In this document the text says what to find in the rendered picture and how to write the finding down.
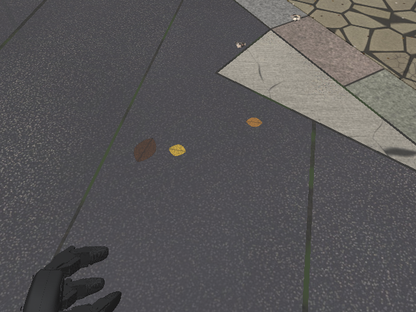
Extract robot left hand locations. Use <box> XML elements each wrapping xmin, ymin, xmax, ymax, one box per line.
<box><xmin>20</xmin><ymin>246</ymin><xmax>122</xmax><ymax>312</ymax></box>

